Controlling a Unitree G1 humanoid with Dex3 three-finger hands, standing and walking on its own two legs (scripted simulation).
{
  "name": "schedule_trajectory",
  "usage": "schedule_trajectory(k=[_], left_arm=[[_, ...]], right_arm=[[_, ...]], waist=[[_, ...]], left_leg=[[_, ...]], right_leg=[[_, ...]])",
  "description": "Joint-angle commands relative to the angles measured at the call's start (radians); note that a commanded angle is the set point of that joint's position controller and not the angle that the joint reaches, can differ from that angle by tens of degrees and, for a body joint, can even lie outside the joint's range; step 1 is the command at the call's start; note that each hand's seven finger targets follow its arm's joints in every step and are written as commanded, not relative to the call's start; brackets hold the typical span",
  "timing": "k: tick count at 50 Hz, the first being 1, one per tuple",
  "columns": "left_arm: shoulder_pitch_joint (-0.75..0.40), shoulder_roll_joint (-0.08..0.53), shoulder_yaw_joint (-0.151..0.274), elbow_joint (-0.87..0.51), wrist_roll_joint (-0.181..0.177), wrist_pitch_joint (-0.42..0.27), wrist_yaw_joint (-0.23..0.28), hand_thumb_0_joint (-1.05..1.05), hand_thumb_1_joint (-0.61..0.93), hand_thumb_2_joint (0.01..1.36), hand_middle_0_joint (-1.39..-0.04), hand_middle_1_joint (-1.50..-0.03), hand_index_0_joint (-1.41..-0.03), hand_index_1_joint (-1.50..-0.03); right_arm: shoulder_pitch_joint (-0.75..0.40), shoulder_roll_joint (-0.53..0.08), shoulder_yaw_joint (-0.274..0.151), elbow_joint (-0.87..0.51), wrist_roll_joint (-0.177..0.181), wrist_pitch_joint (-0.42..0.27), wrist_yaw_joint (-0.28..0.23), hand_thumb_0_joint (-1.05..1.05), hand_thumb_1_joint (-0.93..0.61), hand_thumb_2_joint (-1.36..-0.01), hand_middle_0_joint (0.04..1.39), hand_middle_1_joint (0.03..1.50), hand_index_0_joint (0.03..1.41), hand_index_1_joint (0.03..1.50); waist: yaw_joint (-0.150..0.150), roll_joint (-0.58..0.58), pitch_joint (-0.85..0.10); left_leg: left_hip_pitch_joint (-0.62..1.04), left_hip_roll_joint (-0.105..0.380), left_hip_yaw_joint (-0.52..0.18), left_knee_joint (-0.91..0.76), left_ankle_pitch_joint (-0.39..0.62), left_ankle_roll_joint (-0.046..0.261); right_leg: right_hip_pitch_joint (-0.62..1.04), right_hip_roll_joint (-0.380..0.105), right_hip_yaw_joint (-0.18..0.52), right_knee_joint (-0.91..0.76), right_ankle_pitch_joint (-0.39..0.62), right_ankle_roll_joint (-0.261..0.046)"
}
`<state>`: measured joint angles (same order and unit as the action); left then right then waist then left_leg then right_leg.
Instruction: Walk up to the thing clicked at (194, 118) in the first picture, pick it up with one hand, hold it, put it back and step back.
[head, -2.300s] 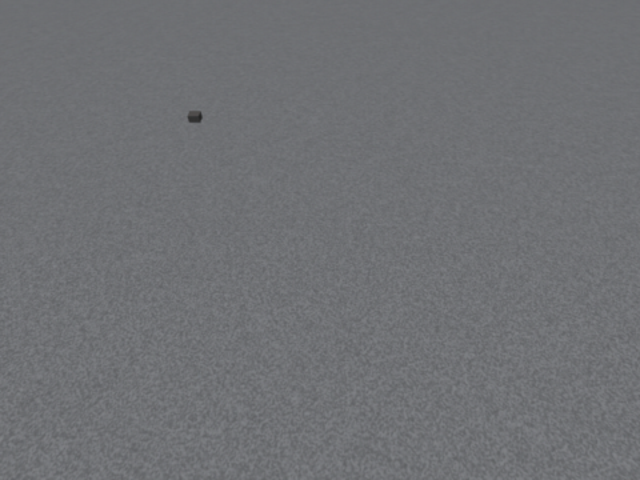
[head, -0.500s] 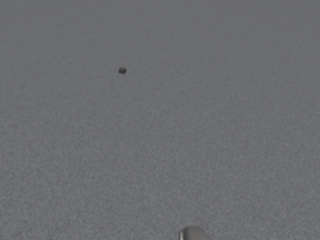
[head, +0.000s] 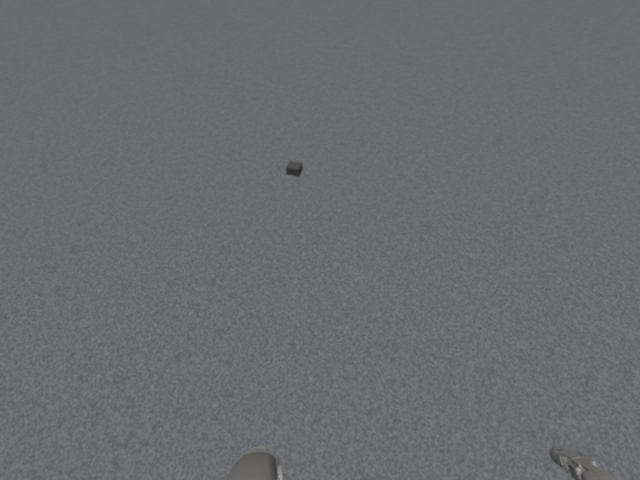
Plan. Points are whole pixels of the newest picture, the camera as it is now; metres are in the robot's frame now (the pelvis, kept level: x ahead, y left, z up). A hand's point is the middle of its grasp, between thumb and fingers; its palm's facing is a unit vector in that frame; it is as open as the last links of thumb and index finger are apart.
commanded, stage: walk up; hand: left
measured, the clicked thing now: (294, 168) +1.61 +0.18 -0.76
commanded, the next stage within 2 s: none
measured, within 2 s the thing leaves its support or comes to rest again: neither
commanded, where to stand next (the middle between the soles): +1.23 -0.05 m, yaw +0 degrees
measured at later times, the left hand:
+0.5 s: hand (179, 329) +0.39 +0.27 -0.14, palm faces -0.10 -0.94 -0.33, open 7.4 cm
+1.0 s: hand (226, 258) +0.54 +0.21 -0.13, palm faces -0.01 -0.92 -0.38, open 7.4 cm
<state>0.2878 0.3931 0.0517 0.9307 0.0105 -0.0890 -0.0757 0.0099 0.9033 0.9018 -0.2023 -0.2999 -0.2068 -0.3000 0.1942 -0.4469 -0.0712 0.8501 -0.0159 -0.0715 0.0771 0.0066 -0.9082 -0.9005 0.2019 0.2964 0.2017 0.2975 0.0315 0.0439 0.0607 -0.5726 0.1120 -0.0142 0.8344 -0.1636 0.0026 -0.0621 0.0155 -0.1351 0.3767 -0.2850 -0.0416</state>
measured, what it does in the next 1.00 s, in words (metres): walks ahead: left foot, then right foot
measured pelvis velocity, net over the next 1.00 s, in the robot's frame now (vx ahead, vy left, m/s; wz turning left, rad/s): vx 0.51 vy -0.06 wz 0.00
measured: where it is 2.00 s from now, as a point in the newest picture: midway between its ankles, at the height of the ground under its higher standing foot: (346, 281)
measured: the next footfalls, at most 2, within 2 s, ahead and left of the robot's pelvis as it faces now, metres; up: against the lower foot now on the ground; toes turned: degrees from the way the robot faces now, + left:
left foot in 0.14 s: +0.28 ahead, +0.14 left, +0.00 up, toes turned +6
right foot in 0.60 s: +0.51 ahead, -0.16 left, +0.00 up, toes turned -7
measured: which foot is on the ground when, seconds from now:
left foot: up 0.00-0.12, down 0.14-0.64, up 0.66-1.00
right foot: down 0.00-0.18, up 0.20-0.58, down 0.60-1.00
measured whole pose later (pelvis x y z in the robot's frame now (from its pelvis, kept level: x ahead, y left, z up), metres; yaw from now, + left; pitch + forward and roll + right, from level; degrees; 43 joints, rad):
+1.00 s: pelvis +0.51 -0.06 +0.00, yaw +0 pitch -2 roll -2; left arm 0.35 0.40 0.05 0.89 0.01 -0.09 -0.06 0.01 0.90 0.90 -0.20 -0.30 -0.21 -0.30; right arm 0.27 -0.43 -0.07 0.90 -0.03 -0.03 0.08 0.01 -0.91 -0.90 0.20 0.30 0.20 0.30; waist 0.03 0.06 0.06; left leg -0.54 0.10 -0.02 0.75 -0.13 -0.01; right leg -0.07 0.02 -0.12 0.38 -0.28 -0.04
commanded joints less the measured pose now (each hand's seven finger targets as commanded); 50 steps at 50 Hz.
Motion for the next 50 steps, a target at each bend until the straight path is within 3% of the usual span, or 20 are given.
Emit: schedule_trajectory(k=[1,4,6,7,8,9,10,12,14,20,27,30,31,32,33,35,36,38,44,50], left_arm=[[-0.060,0.269,0.075,-0.116,0.001,-0.037,0.010,0.000,0.900,0.900,-0.200,-0.300,-0.200,-0.300],[-0.032,0.291,0.078,-0.105,-0.003,-0.020,0.015,0.000,0.900,0.900,-0.200,-0.300,-0.200,-0.300],[-0.003,0.270,0.067,-0.118,-0.007,-0.010,0.027,0.000,0.900,0.900,-0.200,-0.300,-0.200,-0.300],[0.052,0.226,0.050,-0.122,-0.012,-0.004,0.034,0.000,0.900,0.900,-0.200,-0.300,-0.200,-0.300],[0.102,0.156,0.027,-0.132,-0.018,-0.001,0.039,0.000,0.900,0.900,-0.200,-0.300,-0.200,-0.300],[0.144,0.210,0.043,-0.128,-0.037,0.006,0.049,0.000,0.900,0.900,-0.200,-0.300,-0.200,-0.300],[0.096,0.276,0.048,-0.111,-0.023,0.008,0.062,0.000,0.900,0.900,-0.200,-0.300,-0.200,-0.300],[0.043,0.269,0.037,-0.102,-0.023,-0.003,0.051,0.000,0.900,0.900,-0.200,-0.300,-0.200,-0.300],[0.084,0.230,0.040,-0.082,-0.035,0.003,0.038,0.000,0.900,0.900,-0.200,-0.300,-0.200,-0.300],[-0.017,0.202,0.041,-0.124,-0.008,0.023,-0.004,0.000,0.900,0.900,-0.200,-0.300,-0.200,-0.300],[-0.083,0.199,0.065,-0.107,0.000,0.016,-0.020,0.000,0.900,0.900,-0.200,-0.300,-0.200,-0.300],[0.072,0.263,0.097,-0.058,0.004,-0.003,-0.003,0.000,0.900,0.900,-0.200,-0.300,-0.200,-0.300],[0.173,0.334,0.123,-0.046,0.011,-0.012,0.012,0.000,0.900,0.900,-0.200,-0.300,-0.200,-0.300],[0.171,0.402,0.128,-0.067,0.005,-0.018,0.022,0.000,0.900,0.900,-0.200,-0.300,-0.200,-0.300],[0.134,0.409,0.126,-0.067,-0.011,-0.012,0.024,0.000,0.900,0.900,-0.200,-0.300,-0.200,-0.300],[0.059,0.344,0.103,-0.087,-0.025,-0.009,0.036,0.000,0.900,0.900,-0.200,-0.300,-0.200,-0.300],[0.015,0.307,0.090,-0.094,-0.024,-0.013,0.041,0.000,0.900,0.900,-0.200,-0.300,-0.200,-0.300],[-0.035,0.266,0.078,-0.100,-0.021,-0.018,0.041,0.000,0.900,0.900,-0.200,-0.300,-0.200,-0.300],[0.002,0.273,0.079,-0.133,-0.008,-0.035,0.041,0.000,0.900,0.900,-0.200,-0.300,-0.200,-0.300],[0.053,0.281,0.087,-0.128,-0.001,-0.029,0.043,0.000,0.900,0.900,-0.200,-0.300,-0.200,-0.300]], right_arm=[[-0.093,-0.115,-0.039,-0.077,-0.001,-0.017,0.016,0.000,-0.900,-0.900,0.200,0.300,0.200,0.300],[-0.076,-0.129,-0.049,-0.067,-0.005,-0.023,0.008,0.000,-0.900,-0.900,0.200,0.300,0.200,0.300],[0.083,-0.176,-0.069,-0.017,-0.020,-0.029,-0.008,0.000,-0.900,-0.900,0.200,0.300,0.200,0.300],[0.202,-0.221,-0.086,0.008,-0.037,-0.035,-0.019,0.000,-0.900,-0.900,0.200,0.300,0.200,0.300],[0.308,-0.294,-0.111,0.016,-0.053,-0.035,-0.034,0.000,-0.900,-0.900,0.200,0.300,0.200,0.300],[0.285,-0.327,-0.118,-0.018,-0.029,-0.037,-0.039,0.000,-0.900,-0.900,0.200,0.300,0.200,0.300],[0.248,-0.331,-0.132,-0.025,0.002,-0.032,-0.043,0.000,-0.900,-0.900,0.200,0.300,0.200,0.300],[0.145,-0.246,-0.086,-0.055,0.022,-0.035,-0.053,0.000,-0.900,-0.900,0.200,0.300,0.200,0.300],[0.112,-0.200,-0.059,-0.054,0.030,-0.045,-0.055,0.000,-0.900,-0.900,0.200,0.300,0.200,0.300],[0.060,-0.213,-0.065,-0.090,0.021,-0.064,-0.046,0.000,-0.900,-0.900,0.200,0.300,0.200,0.300],[0.062,-0.239,-0.070,-0.078,0.014,-0.047,-0.045,0.000,-0.900,-0.900,0.200,0.300,0.200,0.300],[0.110,-0.183,-0.047,-0.071,0.005,-0.036,-0.046,0.000,-0.900,-0.900,0.200,0.300,0.200,0.300],[0.184,-0.118,-0.024,-0.070,0.008,-0.035,-0.045,0.000,-0.900,-0.900,0.200,0.300,0.200,0.300],[0.222,-0.101,-0.013,-0.081,0.020,-0.032,-0.043,0.000,-0.900,-0.900,0.200,0.300,0.200,0.300],[0.164,-0.205,-0.035,-0.059,0.012,-0.023,-0.055,0.000,-0.900,-0.900,0.200,0.300,0.200,0.300],[0.100,-0.203,-0.042,-0.030,0.025,-0.017,-0.056,0.000,-0.900,-0.900,0.200,0.300,0.200,0.300],[0.133,-0.182,-0.038,-0.014,0.035,-0.011,-0.051,0.000,-0.900,-0.900,0.200,0.300,0.200,0.300],[0.180,-0.165,-0.034,0.006,0.028,0.005,-0.036,0.000,-0.900,-0.900,0.200,0.300,0.200,0.300],[0.087,-0.164,-0.050,-0.020,0.004,0.021,-0.008,0.000,-0.900,-0.900,0.200,0.300,0.200,0.300],[-0.052,-0.125,-0.037,-0.066,-0.010,0.001,0.005,0.000,-0.900,-0.900,0.200,0.300,0.200,0.300]], waist=[[0.014,-0.150,0.029],[0.004,-0.128,-0.030],[-0.065,0.003,-0.137],[-0.119,0.098,-0.205],[-0.152,0.292,-0.289],[-0.141,0.261,-0.321],[-0.138,0.173,-0.306],[-0.089,0.023,-0.179],[-0.041,0.055,-0.106],[-0.028,0.080,0.041],[-0.028,0.088,-0.027],[0.061,-0.107,-0.136],[0.098,-0.302,-0.198],[0.071,-0.395,-0.181],[0.085,-0.312,-0.141],[0.047,-0.180,-0.018],[0.007,-0.178,-0.006],[-0.036,-0.213,0.010],[-0.014,-0.150,0.037],[0.024,-0.142,0.035]], left_leg=[[0.158,0.001,0.050,-0.258,0.146,-0.006],[0.244,-0.030,0.077,-0.298,0.127,0.017],[0.449,-0.073,0.086,-0.334,0.036,0.060],[0.650,-0.050,0.047,-0.351,-0.056,0.111],[0.830,0.147,-0.242,-0.373,-0.142,0.153],[0.968,0.321,-0.680,-0.498,-0.159,0.264],[0.918,0.363,-0.702,-0.511,-0.189,0.316],[0.675,0.240,-0.326,-0.503,0.126,0.204],[0.520,0.162,-0.139,-0.516,0.320,0.136],[0.378,0.165,-0.014,-0.626,0.131,0.225],[0.330,0.144,0.006,-0.523,-0.050,0.171],[0.263,0.051,0.082,-0.106,0.097,0.116],[0.139,-0.039,0.138,0.167,-0.007,0.079],[-0.055,-0.132,0.089,0.341,-0.328,0.030],[-0.111,-0.094,0.034,0.411,-0.353,0.029],[-0.048,-0.034,-0.085,0.410,-0.219,0.032],[0.001,-0.029,-0.085,0.358,-0.168,0.040],[0.071,-0.018,-0.041,0.270,-0.092,0.036],[-0.013,-0.006,-0.038,0.061,0.023,-0.018],[0.032,0.012,-0.001,-0.216,0.068,0.002]], right_leg=[[-0.163,-0.208,0.100,-0.176,0.133,-0.131],[-0.089,-0.242,0.121,-0.087,0.214,-0.137],[-0.085,-0.200,0.081,0.200,0.397,-0.105],[-0.214,-0.149,0.043,0.439,0.354,-0.074],[-0.410,-0.057,0.048,0.682,0.010,-0.033],[-0.639,0.083,0.119,0.816,-0.268,-0.008],[-0.663,-0.018,0.223,0.874,-0.238,-0.027],[-0.555,-0.070,0.296,0.842,-0.103,-0.007],[-0.458,-0.090,0.259,0.746,-0.037,0.011],[-0.491,-0.150,0.153,0.483,0.044,0.058],[-0.220,-0.114,0.088,0.251,0.217,0.021],[0.082,-0.070,0.093,0.161,0.078,-0.015],[0.207,-0.176,0.269,0.063,-0.154,-0.042],[0.260,-0.421,0.727,-0.103,-0.193,-0.133],[0.220,-0.462,0.824,-0.137,-0.185,-0.210],[-0.004,-0.387,0.601,-0.141,0.005,-0.154],[-0.055,-0.317,0.453,-0.117,0.085,-0.099],[-0.161,-0.234,0.299,-0.140,0.096,-0.082],[-0.135,-0.262,0.245,-0.233,-0.087,-0.123],[-0.030,-0.274,0.171,-0.123,0.164,-0.137]])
